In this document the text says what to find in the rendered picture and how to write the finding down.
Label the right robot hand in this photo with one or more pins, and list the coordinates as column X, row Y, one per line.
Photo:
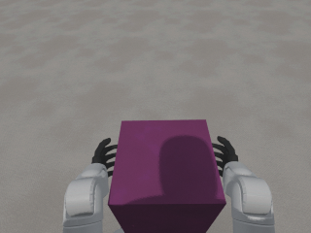
column 227, row 155

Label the carton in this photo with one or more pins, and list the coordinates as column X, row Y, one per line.
column 165, row 178

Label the left robot hand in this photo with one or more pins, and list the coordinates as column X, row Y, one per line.
column 101, row 157

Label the robot right forearm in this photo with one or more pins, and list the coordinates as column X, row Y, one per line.
column 251, row 199

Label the robot left forearm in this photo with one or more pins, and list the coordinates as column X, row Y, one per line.
column 83, row 209

